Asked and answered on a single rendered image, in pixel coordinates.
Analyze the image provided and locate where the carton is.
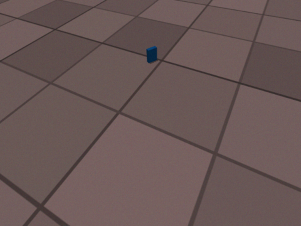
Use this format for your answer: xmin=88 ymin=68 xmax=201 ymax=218
xmin=146 ymin=46 xmax=157 ymax=63

